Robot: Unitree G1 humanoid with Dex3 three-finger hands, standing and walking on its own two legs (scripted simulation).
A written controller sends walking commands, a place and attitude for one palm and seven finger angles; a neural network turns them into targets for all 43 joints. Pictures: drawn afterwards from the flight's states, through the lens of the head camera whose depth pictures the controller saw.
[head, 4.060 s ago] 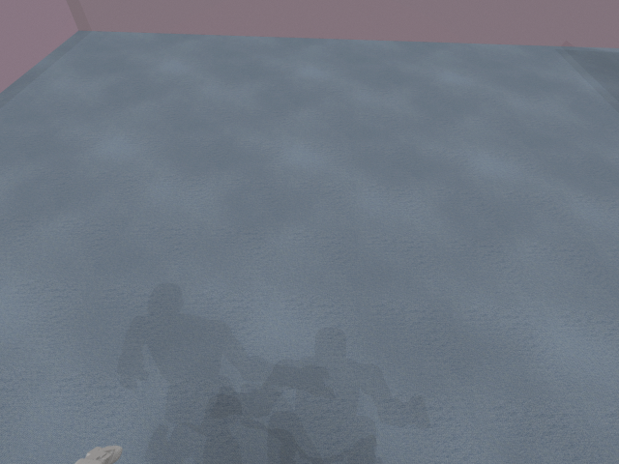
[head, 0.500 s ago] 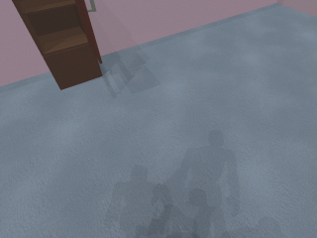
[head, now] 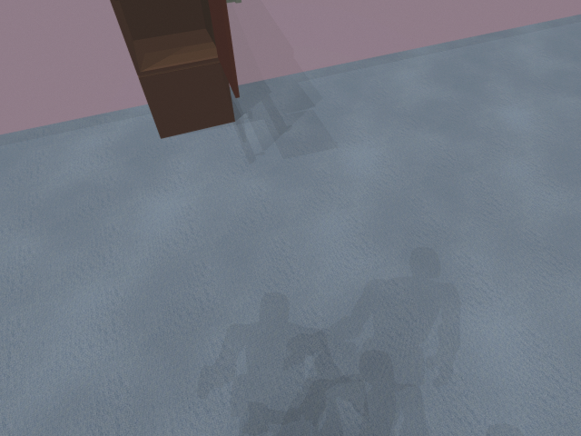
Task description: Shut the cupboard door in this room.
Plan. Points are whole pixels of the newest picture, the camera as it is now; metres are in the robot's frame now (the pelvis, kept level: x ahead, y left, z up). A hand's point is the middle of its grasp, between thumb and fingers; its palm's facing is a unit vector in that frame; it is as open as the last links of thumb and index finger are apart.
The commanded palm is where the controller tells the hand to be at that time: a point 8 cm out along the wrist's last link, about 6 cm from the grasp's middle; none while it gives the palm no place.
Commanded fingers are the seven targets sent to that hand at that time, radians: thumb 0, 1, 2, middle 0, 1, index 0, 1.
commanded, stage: turn or walk to find it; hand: left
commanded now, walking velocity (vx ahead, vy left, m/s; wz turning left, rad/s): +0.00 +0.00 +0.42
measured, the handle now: out of the picture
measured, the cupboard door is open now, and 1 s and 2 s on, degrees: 88 88 88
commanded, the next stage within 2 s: stand and wait in 0.06 s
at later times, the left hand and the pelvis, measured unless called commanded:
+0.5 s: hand out of the picture -0.07 +0.19 -0.18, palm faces +0.17 -0.97 -0.19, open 7.4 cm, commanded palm none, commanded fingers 0.00 0.90 0.90 -0.20 -0.30 -0.20 -0.30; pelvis -0.04 +0.01 +0.00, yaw +5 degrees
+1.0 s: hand out of the picture -0.08 +0.18 -0.17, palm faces +0.13 -0.98 -0.18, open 7.4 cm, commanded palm none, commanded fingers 0.00 0.90 0.90 -0.20 -0.30 -0.20 -0.30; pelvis -0.05 +0.02 +0.01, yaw +5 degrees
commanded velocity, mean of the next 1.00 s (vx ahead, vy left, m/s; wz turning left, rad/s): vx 0.00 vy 0.00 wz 0.08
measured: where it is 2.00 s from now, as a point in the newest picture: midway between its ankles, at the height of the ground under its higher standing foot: outside the picture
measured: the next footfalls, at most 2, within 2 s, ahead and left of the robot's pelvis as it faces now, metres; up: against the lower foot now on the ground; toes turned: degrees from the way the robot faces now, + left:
right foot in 0.02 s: +0.03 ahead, -0.11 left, +0.00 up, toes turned -1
left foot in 0.40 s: -0.02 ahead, +0.13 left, +0.00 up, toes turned +9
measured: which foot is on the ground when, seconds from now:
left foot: down 0.00-0.02, up 0.04-0.38, down 0.40-1.00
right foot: up 0.00-0.00, down 0.02-1.00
